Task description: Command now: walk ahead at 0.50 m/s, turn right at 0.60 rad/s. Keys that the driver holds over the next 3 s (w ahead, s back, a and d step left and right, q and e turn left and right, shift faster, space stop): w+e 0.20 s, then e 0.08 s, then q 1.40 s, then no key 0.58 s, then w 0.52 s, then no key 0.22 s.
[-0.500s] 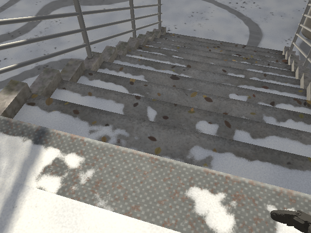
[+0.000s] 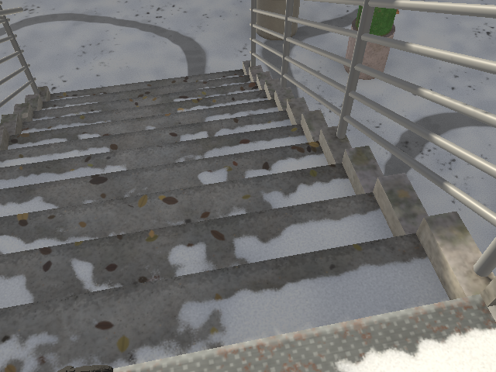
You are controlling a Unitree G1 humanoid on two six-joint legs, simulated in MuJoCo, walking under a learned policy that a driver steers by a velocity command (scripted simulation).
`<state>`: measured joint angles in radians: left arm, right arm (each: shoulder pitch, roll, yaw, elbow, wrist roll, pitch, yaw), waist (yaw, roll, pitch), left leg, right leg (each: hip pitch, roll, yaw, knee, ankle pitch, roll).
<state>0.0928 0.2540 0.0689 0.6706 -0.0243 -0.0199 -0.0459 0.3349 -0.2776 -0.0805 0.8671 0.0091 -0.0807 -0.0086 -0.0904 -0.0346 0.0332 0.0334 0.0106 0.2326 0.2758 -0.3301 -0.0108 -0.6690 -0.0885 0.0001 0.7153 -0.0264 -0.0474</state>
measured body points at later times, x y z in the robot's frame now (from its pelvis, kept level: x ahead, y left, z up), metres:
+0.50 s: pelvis +0.25 -0.04 +0.00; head +0.27 -0.06 +0.45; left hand +0.39 +0.20 -0.12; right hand +0.37 -0.32 -0.11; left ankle +0.39 +0.04 -0.71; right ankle +0.18 -0.11 -0.74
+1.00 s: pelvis +0.29 -0.09 +0.00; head +0.31 -0.11 +0.45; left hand +0.40 +0.19 -0.10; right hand +0.45 -0.37 -0.10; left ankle +0.35 +0.04 -0.70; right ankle +0.32 -0.21 -0.74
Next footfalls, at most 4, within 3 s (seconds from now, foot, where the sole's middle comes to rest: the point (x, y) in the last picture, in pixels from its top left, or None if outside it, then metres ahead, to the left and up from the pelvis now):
0.10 right None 0.22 -0.12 -0.77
0.52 left None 0.42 0.03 -0.77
0.92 right None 0.36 -0.20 -0.77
1.40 left None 0.25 0.04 -0.77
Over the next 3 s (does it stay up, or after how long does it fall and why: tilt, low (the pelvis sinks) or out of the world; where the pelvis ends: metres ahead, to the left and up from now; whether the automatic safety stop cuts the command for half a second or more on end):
stays up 0.39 0.08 -0.01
